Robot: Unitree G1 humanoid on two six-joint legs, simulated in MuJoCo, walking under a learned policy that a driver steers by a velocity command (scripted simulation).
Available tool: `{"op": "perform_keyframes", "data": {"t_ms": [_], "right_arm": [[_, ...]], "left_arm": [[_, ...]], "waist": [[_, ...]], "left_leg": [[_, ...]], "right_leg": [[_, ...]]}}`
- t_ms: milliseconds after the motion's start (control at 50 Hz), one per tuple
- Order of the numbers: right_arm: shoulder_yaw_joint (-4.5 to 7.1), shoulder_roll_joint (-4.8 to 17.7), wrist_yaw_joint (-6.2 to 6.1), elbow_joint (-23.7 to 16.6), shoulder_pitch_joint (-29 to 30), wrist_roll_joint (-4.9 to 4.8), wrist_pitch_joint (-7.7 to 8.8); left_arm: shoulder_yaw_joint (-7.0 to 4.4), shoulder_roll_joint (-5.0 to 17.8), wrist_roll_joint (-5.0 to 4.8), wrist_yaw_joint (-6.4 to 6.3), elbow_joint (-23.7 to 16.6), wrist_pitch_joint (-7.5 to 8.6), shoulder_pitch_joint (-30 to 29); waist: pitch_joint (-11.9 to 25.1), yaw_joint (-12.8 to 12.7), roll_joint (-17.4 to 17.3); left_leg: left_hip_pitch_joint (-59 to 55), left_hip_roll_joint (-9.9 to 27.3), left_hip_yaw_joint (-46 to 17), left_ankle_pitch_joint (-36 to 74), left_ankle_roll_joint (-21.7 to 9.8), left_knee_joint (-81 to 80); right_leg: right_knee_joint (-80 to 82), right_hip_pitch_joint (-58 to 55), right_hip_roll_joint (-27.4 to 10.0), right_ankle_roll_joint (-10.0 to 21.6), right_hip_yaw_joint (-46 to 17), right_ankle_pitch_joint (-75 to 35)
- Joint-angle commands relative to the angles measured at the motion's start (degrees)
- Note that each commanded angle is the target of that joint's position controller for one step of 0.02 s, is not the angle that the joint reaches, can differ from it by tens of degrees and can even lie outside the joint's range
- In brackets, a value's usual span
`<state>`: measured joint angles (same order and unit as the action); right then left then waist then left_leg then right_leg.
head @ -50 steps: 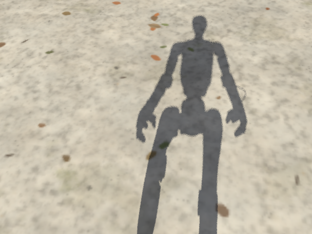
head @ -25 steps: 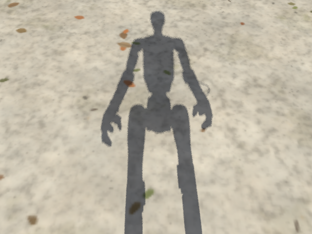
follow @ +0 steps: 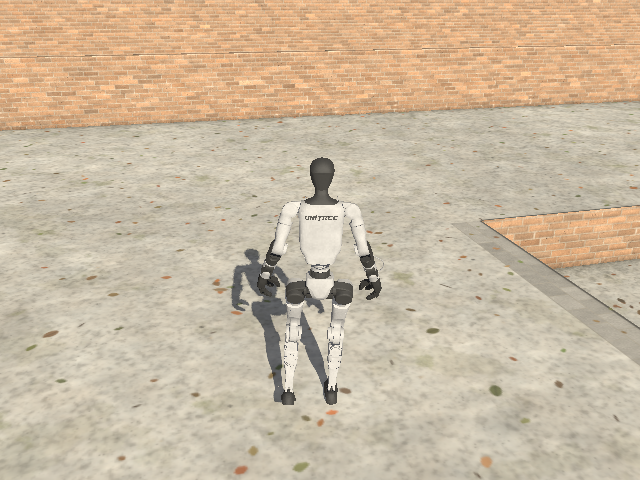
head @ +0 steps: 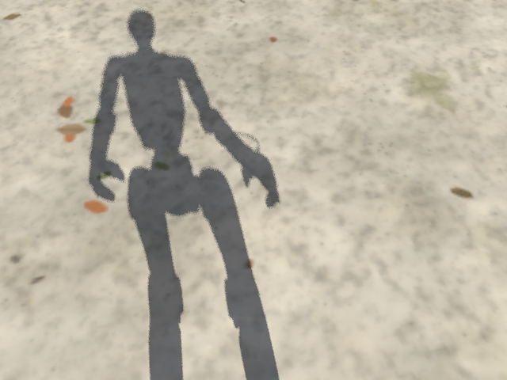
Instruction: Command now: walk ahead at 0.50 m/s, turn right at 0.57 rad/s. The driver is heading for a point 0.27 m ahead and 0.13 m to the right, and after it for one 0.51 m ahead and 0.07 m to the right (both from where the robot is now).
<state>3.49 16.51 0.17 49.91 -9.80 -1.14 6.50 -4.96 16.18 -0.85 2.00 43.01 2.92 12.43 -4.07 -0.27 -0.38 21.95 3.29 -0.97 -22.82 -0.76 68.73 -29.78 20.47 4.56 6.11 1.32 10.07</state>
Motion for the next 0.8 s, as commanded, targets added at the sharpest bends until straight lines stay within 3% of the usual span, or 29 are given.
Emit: {"op": "perform_keyframes", "data": {"t_ms": [20,80,120,180,260,320,340,360,380,400,420,440,460,480,520,560,620,720,760,780,800], "right_arm": [[1.99,7.33,-0.05,-4.19,-0.16,0.95,0.66],[1.55,5.09,-0.41,-5.69,3.06,2.05,-0.73],[1.14,4.16,-0.45,-7.23,7.65,2.03,-0.77],[0.55,2.88,0.02,-9.25,12.55,1.89,-0.40],[1.09,4.71,0.77,-11.07,13.99,1.37,-0.30],[2.07,7.32,0.80,-9.80,8.08,1.85,0.59],[2.45,8.83,0.50,-9.30,3.71,2.81,1.00],[2.87,12.08,0.02,-9.29,-1.37,3.99,0.85],[2.99,12.35,0.35,-8.31,-3.62,3.37,-0.48],[2.39,8.75,0.31,-9.99,-0.58,1.77,-1.57],[1.34,5.23,-0.20,-11.33,2.18,1.68,-2.52],[0.63,4.01,-0.52,-11.46,5.09,1.99,-3.50],[0.52,4.10,-0.75,-11.38,7.28,2.14,-4.15],[0.87,5.52,-0.94,-10.92,8.13,2.69,-4.47],[1.39,6.41,-1.19,-10.19,8.09,2.90,-4.40],[1.84,7.26,-1.45,-9.63,7.42,2.39,-4.39],[2.29,8.63,-1.62,-9.58,8.33,1.94,-5.30],[2.90,10.63,-0.95,-8.34,7.60,0.74,-6.48],[2.80,10.10,-0.91,-7.47,7.24,-0.19,-6.96],[2.40,8.16,-0.73,-6.22,4.65,-0.19,-7.20],[1.45,4.54,-0.24,-6.98,3.29,1.70,-7.21]], "left_arm": [[-1.22,6.11,0.58,-0.75,-4.56,1.33,0.47],[-1.78,8.57,0.11,-1.94,-4.11,1.56,2.96],[-1.94,9.10,-0.02,-2.65,-3.70,1.29,4.80],[-2.14,9.44,-0.01,-3.19,-3.08,0.27,6.38],[-2.16,8.62,-0.39,-3.89,-2.35,-1.26,8.36],[-2.01,7.82,-0.17,-4.67,-4.36,-1.94,4.55],[-1.42,6.17,0.00,-4.53,-5.65,-1.86,3.35],[-0.23,2.49,1.23,-4.37,-7.08,-1.77,6.54],[0.21,2.66,-0.25,-3.89,-6.73,-1.80,19.17],[-1.07,9.27,-0.79,-3.85,-4.66,-2.55,19.33],[-1.94,11.76,-0.87,-4.05,-5.74,-3.64,11.52],[-2.16,11.73,-0.72,-4.48,-6.22,-4.87,8.17],[-2.29,11.17,-0.37,-4.78,-6.99,-5.83,6.75],[-1.87,9.16,-0.45,-4.73,-7.37,-6.45,7.16],[-1.15,6.20,-0.34,-4.80,-8.04,-6.44,7.49],[-0.77,5.60,0.10,-4.61,-9.16,-6.07,5.47],[-0.46,5.66,0.14,-3.78,-10.27,-5.90,3.15],[-0.91,6.98,0.15,-2.26,-11.26,-6.29,1.30],[-1.46,7.13,0.38,-1.92,-10.28,-6.22,3.62],[-2.24,8.89,0.67,-2.29,-9.77,-6.18,5.50],[-3.80,15.26,0.85,-3.35,-10.48,-6.07,6.72]], "waist": [[7.08,1.15,1.64],[5.24,0.92,1.56],[4.04,-0.60,2.54],[3.39,-2.32,5.00],[5.41,-2.73,6.64],[7.80,0.85,8.14],[12.03,2.97,6.44],[20.28,2.68,-3.82],[29.61,-1.63,-18.32],[27.41,-1.03,-11.05],[19.51,0.99,-7.13],[14.46,0.49,-4.21],[10.39,-0.42,-4.80],[7.92,-1.35,-6.69],[7.56,-1.40,-7.87],[9.61,-0.56,-6.92],[11.22,-0.11,-6.67],[9.58,0.08,-7.58],[9.64,-1.59,-6.58],[9.12,-1.92,-3.16],[8.37,-0.09,13.09]], "left_leg": [[13.17,3.98,-3.98,5.67,0.56,-4.53],[13.62,2.81,-2.31,11.59,3.56,-13.28],[13.91,1.43,-2.13,18.76,4.54,-22.09],[8.15,-2.63,-0.54,27.55,4.25,-34.25],[5.08,-5.18,-2.48,28.01,2.87,-40.49],[-0.46,-4.63,-3.04,25.92,0.48,-44.93],[-9.90,-0.97,-4.36,35.24,-1.80,-46.51],[-27.38,11.73,-14.71,59.26,-6.47,-40.78],[-41.51,25.24,-34.24,60.41,-18.16,-41.31],[-36.28,23.91,-34.86,42.21,-17.25,-44.07],[-29.35,19.62,-26.01,32.91,-14.42,-45.90],[-21.34,16.34,-20.08,26.40,-12.75,-48.15],[-14.11,14.33,-16.55,21.71,-12.19,-50.28],[-7.80,11.89,-12.08,20.26,-11.54,-52.77],[-6.10,10.64,-6.89,23.23,-12.36,-54.54],[-9.19,12.82,-5.43,27.68,-13.98,-54.47],[-10.05,14.15,-2.35,26.39,-13.89,-54.79],[-11.64,15.23,0.86,20.62,-11.29,-52.81],[-10.28,13.87,3.46,17.29,-7.57,-47.78],[-6.36,11.46,5.91,12.74,-3.68,-42.03],[5.98,4.07,12.33,-1.79,2.35,-24.96]], "right_leg": [[16.72,-14.57,-15.05,10.76,-22.54,-11.31],[17.90,-10.12,-13.20,10.69,-18.01,-16.91],[17.71,-8.99,-11.35,9.17,-16.12,-15.28],[13.92,-6.02,-8.15,5.28,-13.05,-21.25],[7.27,-10.66,-9.41,2.87,-18.58,-19.91],[-1.99,-14.36,-8.98,1.00,-22.83,-21.81],[-9.96,-12.07,-5.67,-1.15,-21.22,-19.66],[-26.47,-1.41,-0.40,-4.27,-16.15,5.27],[-40.39,11.94,4.29,-6.74,-13.02,35.71],[-46.80,15.11,-1.37,-8.33,-13.38,29.72],[-48.19,17.69,-3.01,-9.56,-10.38,24.81],[-46.73,17.05,-4.80,-10.26,-8.56,21.52],[-44.63,15.44,-6.40,-10.40,-7.91,19.50],[-42.03,11.60,-6.86,-10.28,-6.14,17.77],[-36.35,9.07,-6.90,-10.11,-3.81,15.89],[-31.14,8.82,-8.35,-9.95,-3.63,13.73],[-23.71,5.03,-9.25,-9.14,-2.58,9.55],[-11.65,-0.30,-8.01,-6.61,0.63,8.17],[-1.54,-6.71,-5.89,-4.15,2.38,2.79],[3.94,-11.75,-6.23,-1.91,-0.79,-2.16],[9.09,-18.62,-19.15,3.44,-19.16,-19.16]]}}
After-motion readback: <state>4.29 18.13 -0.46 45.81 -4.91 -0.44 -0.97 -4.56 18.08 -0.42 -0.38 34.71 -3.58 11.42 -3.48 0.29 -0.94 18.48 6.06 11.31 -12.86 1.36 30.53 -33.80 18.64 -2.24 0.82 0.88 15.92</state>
